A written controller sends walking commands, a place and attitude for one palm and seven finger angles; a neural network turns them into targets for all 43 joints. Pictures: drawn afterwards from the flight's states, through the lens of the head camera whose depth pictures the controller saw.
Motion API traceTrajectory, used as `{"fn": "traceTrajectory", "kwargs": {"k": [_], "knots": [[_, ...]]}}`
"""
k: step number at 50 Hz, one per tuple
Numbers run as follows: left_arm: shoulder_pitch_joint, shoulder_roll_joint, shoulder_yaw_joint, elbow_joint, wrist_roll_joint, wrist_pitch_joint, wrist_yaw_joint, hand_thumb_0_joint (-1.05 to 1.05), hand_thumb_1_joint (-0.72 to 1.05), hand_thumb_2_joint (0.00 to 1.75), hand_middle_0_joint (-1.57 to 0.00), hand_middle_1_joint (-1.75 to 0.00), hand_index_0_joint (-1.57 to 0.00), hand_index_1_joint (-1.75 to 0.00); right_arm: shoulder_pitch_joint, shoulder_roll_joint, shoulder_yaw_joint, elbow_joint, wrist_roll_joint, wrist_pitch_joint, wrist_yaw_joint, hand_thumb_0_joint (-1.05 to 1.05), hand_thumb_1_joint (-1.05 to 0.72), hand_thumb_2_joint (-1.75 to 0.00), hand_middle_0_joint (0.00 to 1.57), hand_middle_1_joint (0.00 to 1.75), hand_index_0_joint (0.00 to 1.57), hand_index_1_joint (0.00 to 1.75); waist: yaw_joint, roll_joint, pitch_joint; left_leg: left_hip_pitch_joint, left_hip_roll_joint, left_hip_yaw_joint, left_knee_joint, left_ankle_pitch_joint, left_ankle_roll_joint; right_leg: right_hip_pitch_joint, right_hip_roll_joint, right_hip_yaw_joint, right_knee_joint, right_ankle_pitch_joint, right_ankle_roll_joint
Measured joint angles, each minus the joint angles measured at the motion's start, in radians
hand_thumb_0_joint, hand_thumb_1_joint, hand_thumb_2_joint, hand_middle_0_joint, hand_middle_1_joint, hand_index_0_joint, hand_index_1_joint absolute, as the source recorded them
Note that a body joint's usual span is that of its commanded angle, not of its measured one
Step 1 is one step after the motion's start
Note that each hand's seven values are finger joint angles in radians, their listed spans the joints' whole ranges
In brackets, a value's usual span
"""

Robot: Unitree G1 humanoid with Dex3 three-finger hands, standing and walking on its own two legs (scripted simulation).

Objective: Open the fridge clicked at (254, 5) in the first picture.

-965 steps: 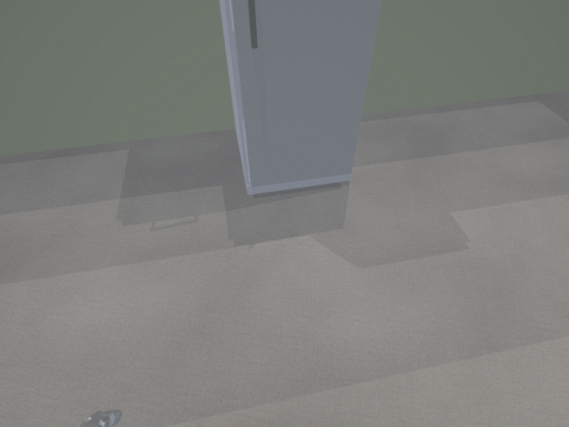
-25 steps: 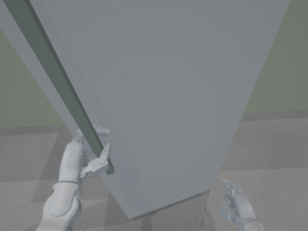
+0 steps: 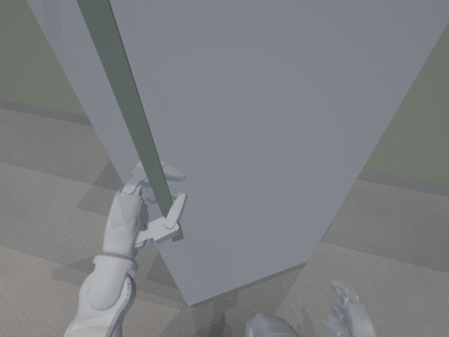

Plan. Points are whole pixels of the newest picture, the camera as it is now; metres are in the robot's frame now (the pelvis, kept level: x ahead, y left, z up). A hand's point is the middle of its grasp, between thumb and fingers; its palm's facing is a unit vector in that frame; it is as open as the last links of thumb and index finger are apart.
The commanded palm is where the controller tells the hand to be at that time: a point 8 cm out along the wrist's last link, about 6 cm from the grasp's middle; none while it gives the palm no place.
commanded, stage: walk backward, drawing the door open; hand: left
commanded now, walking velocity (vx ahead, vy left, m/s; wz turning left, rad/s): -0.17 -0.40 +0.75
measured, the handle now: (140, 128) +0.31 +0.10 +0.26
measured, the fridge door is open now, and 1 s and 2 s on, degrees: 35 79 78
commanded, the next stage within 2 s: stop walking and hold the door back in 0.96 s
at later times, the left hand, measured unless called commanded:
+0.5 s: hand (261, 325) +0.13 -0.04 +0.14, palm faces +0.28 -0.95 -0.15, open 6.4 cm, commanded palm +0.08 +0.00 +0.14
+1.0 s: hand out of the picture +0.04 -0.20 +0.14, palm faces +0.69 -0.71 -0.16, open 6.5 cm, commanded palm -0.01 -0.19 +0.14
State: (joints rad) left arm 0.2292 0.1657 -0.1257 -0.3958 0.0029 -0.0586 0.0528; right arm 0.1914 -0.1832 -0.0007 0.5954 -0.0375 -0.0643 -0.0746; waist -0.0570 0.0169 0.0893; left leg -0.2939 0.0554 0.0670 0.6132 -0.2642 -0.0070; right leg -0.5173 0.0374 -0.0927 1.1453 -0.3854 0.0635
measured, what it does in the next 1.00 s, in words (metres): steps to the right, turning left: right foot, then left foot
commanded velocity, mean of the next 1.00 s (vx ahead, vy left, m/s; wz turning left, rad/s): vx -0.17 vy -0.40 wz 0.75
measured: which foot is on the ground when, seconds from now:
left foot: down 0.00-0.20, up 0.22-0.38, down 0.40-0.68, up 0.70-0.92, down 0.94-1.00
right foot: up 0.00-0.16, down 0.18-0.40, up 0.42-0.66, down 0.68-0.92, up 0.94-1.00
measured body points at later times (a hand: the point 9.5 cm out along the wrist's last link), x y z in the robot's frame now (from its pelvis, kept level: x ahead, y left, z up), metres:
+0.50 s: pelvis -0.09 -0.22 +0.00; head -0.05 -0.20 +0.45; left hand +0.10 +0.01 +0.15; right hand +0.17 -0.35 -0.09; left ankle -0.11 -0.08 -0.72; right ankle -0.03 -0.30 -0.67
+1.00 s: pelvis -0.06 -0.47 -0.01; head -0.03 -0.43 +0.44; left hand +0.00 -0.17 +0.15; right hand +0.24 -0.50 -0.09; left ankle -0.15 -0.37 -0.72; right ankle +0.03 -0.47 -0.69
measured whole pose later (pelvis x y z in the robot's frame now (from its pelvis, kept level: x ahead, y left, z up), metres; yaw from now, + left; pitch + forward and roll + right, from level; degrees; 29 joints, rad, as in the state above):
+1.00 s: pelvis -0.06 -0.47 -0.01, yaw +47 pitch -2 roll +2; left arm 0.17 0.21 -0.05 -0.45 -0.01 -0.06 0.03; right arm 0.14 -0.18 -0.03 0.58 -0.04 -0.10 -0.08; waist -0.02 -0.05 0.15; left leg -0.30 0.05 0.10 0.71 -0.35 -0.01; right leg -0.51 -0.02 -0.09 0.97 -0.40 0.01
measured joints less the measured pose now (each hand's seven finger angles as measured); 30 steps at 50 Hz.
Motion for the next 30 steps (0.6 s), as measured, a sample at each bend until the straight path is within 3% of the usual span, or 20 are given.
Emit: {"fn": "traceTrajectory", "kwargs": {"k": [2,3,6,9,11,13,16,18,20,21,22,24,26,28,30], "knots": [[-0.007,0.01,-0.005,0.001,0.006,0.025,-0.014,-0.02,0.64,0.75,-0.46,-1.39,-0.34,-1.4,0.004,0.0,0.006,0.008,-0.002,0.006,0.02,0.01,-0.9,-0.9,0.2,0.3,0.2,0.3,-0.003,0.017,0.0,-0.012,0.022,-0.061,-0.042,0.034,-0.031,-0.011,0.0,0.075,0.076,-0.011,0.003],[-0.012,0.011,-0.012,0.002,0.008,0.034,-0.017,-0.01,0.65,0.75,-0.46,-1.4,-0.34,-1.4,0.003,-0.004,0.007,0.012,0.0,-0.001,0.027,0.01,-0.9,-0.9,0.2,0.3,0.2,0.3,0.001,0.032,0.003,-0.021,0.038,-0.092,-0.067,0.06,-0.045,0.002,-0.006,0.101,0.043,-0.006,0.002],[-0.021,0.007,-0.022,-0.008,0.004,0.044,-0.017,-0.01,0.65,0.75,-0.45,-1.39,-0.33,-1.39,-0.005,-0.005,0.003,0.022,0.011,-0.03,0.04,0.01,-0.9,-0.9,0.2,0.3,0.2,0.3,0.026,0.056,0.006,-0.051,0.077,-0.166,-0.132,0.131,-0.085,0.113,-0.038,0.158,-0.252,-0.01,-0.003],[-0.029,0.024,0.002,-0.036,-0.008,0.038,-0.006,0.0,0.65,0.77,-0.45,-1.39,-0.32,-1.38,-0.019,0.019,-0.004,0.019,0.026,-0.059,0.045,0.01,-0.9,-0.9,0.2,0.3,0.2,0.3,0.043,0.024,-0.003,-0.105,0.075,-0.219,-0.142,0.167,-0.114,0.25,-0.064,0.153,-0.548,0.0,-0.005],[-0.046,0.008,0.022,-0.03,-0.012,0.036,0.003,-0.01,0.64,0.78,-0.45,-1.39,-0.31,-1.38,-0.055,0.011,-0.018,0.033,0.037,-0.061,0.046,0.01,-0.9,-0.9,0.2,0.3,0.2,0.3,0.039,0.056,0.025,-0.141,0.086,-0.272,-0.09,0.099,-0.086,0.258,-0.037,0.106,-0.57,0.082,-0.016],[-0.053,-0.003,0.017,-0.016,-0.016,0.055,0.004,-0.01,0.64,0.78,-0.45,-1.39,-0.31,-1.39,-0.067,-0.002,-0.037,0.054,0.044,-0.055,0.037,0.01,-0.9,-0.9,0.2,0.3,0.2,0.3,0.014,0.079,0.029,-0.19,0.058,-0.221,0.076,-0.067,-0.06,0.263,-0.045,0.042,-0.545,0.074,-0.041],[-0.048,-0.006,-0.007,0.009,-0.006,0.073,-0.02,0.0,0.64,0.76,-0.44,-1.38,-0.31,-1.39,-0.056,-0.014,-0.051,0.081,0.04,-0.052,0.006,0.01,-0.9,-0.9,0.2,0.3,0.2,0.3,0.023,0.056,-0.009,-0.217,-0.014,-0.087,0.401,-0.23,-0.037,0.255,-0.082,-0.005,-0.531,0.061,-0.07],[-0.04,-0.007,-0.017,0.013,-0.003,0.065,-0.036,0.0,0.64,0.76,-0.44,-1.38,-0.32,-1.38,-0.045,-0.016,-0.043,0.071,0.034,-0.055,-0.008,0.01,-0.9,-0.9,0.2,0.3,0.2,0.3,0.02,0.034,-0.028,-0.159,-0.032,-0.004,0.372,-0.232,-0.031,0.24,-0.097,-0.035,-0.523,0.063,-0.084],[-0.038,-0.005,-0.021,-0.009,-0.009,0.051,-0.044,0.0,0.64,0.76,-0.44,-1.38,-0.31,-1.37,-0.037,-0.02,-0.027,0.032,0.029,-0.064,-0.013,0.01,-0.9,-0.9,0.2,0.3,0.2,0.3,0.014,0.019,-0.042,-0.061,-0.034,0.041,0.144,-0.067,-0.024,0.177,-0.102,-0.067,-0.446,0.045,-0.096],[-0.05,-0.002,-0.019,-0.018,-0.012,0.033,-0.044,0.0,0.65,0.77,-0.44,-1.38,-0.31,-1.37,-0.043,-0.02,-0.026,0.013,0.022,-0.072,-0.013,0.01,-0.9,-0.9,0.2,0.3,0.2,0.3,0.011,0.019,-0.036,-0.039,-0.03,0.03,0.071,-0.061,0.025,0.123,-0.088,-0.06,-0.354,0.001,-0.084],[-0.071,0.007,-0.013,-0.015,-0.009,0.014,-0.043,0.0,0.64,0.77,-0.45,-1.38,-0.3,-1.36,-0.058,-0.006,-0.027,0.011,0.012,-0.071,-0.009,0.01,-0.9,-0.9,0.2,0.3,0.2,0.3,0.011,-0.007,-0.008,-0.048,-0.037,0.02,0.079,-0.071,0.044,0.08,-0.077,-0.016,-0.248,-0.045,-0.066],[-0.093,0.015,0.001,-0.004,0.002,-0.002,-0.04,-0.01,0.65,0.78,-0.45,-1.39,-0.3,-1.36,-0.074,0.013,-0.012,0.014,0.001,-0.057,0.012,0.01,-0.91,-0.9,0.2,0.3,0.2,0.3,0.024,-0.043,0.04,-0.038,-0.036,-0.006,0.058,-0.045,0.022,0.022,-0.041,0.061,-0.09,-0.063,-0.038],[-0.095,0.017,0.009,-0.006,0.006,0.012,-0.034,0.0,0.65,0.78,-0.45,-1.39,-0.29,-1.37,-0.074,0.021,0.002,0.014,-0.006,-0.052,0.026,0.01,-0.9,-0.9,0.2,0.3,0.2,0.3,0.025,-0.035,0.063,-0.03,-0.011,-0.061,-0.006,0.019,-0.019,-0.014,-0.018,0.085,-0.028,-0.035,-0.018],[-0.095,0.016,0.014,-0.009,0.005,0.027,-0.029,0.0,0.65,0.78,-0.45,-1.39,-0.29,-1.37,-0.072,0.017,0.004,0.012,-0.002,-0.049,0.039,0.01,-0.9,-0.9,0.2,0.3,0.2,0.3,0.034,0.001,0.081,-0.029,0.027,-0.12,-0.067,0.079,-0.049,-0.012,-0.014,0.1,-0.071,0.007,-0.014],[-0.089,0.01,0.017,-0.01,-0.008,0.039,-0.021,0.01,0.66,0.78,-0.45,-1.39,-0.29,-1.37,-0.066,0.008,0.0,0.009,0.011,-0.044,0.048,0.01,-0.9,-0.9,0.2,0.3,0.2,0.3,0.052,0.039,0.082,-0.037,0.063,-0.167,-0.107,0.116,-0.073,0.047,-0.026,0.118,-0.231,0.027,-0.02]]}}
